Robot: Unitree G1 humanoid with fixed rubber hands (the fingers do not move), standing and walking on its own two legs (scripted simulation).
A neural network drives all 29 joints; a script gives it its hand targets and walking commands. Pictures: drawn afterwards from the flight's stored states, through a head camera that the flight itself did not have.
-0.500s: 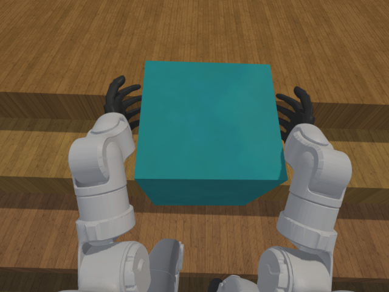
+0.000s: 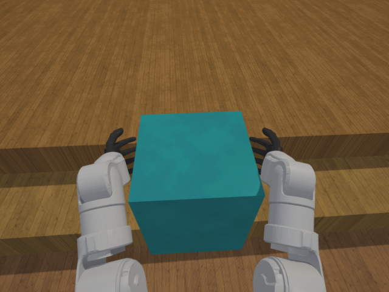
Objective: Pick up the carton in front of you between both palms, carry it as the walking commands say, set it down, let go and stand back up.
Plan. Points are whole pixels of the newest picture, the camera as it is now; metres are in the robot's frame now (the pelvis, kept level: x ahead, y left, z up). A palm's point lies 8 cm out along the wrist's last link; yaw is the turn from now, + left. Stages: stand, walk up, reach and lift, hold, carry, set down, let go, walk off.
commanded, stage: carry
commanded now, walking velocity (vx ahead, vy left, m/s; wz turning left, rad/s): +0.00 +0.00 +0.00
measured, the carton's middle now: (194, 186) +0.33 +0.01 +0.04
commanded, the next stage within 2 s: none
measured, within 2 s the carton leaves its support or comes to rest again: neither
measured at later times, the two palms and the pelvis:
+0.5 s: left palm (122, 166) +0.31 +0.15 +0.12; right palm (284, 170) +0.31 -0.16 +0.12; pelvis -0.01 +0.00 +0.00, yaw +0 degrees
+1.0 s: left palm (121, 175) +0.30 +0.15 +0.11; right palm (286, 179) +0.29 -0.16 +0.11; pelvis -0.03 -0.01 +0.00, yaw +0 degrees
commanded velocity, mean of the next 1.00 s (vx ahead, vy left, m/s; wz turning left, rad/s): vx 0.00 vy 0.00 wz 0.00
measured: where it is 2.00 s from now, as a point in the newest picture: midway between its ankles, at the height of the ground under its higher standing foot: outside the picture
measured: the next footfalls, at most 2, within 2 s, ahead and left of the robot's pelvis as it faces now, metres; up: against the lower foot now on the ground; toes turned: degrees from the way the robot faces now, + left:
none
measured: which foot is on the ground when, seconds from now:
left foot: down 0.00-1.00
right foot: down 0.00-1.00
